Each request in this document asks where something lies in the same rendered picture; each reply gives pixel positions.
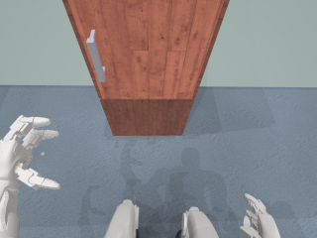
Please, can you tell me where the robot left forearm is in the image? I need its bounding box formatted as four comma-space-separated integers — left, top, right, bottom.
0, 178, 21, 238

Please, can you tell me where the robot left hand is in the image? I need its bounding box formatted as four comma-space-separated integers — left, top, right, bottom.
0, 115, 60, 190

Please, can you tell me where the robot thigh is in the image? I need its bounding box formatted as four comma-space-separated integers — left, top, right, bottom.
104, 203, 140, 238
181, 210, 219, 238

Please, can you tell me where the handle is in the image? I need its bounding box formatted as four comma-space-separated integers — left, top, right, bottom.
86, 30, 106, 82

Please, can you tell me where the robot right hand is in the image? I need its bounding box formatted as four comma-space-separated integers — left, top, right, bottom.
240, 193, 280, 238

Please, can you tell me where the right robot thigh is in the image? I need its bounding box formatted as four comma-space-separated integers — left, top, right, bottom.
181, 210, 219, 238

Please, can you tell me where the cupboard door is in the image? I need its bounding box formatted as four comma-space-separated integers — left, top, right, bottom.
67, 0, 225, 99

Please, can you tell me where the left robot thigh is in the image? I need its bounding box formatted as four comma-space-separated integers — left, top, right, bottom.
104, 203, 140, 238

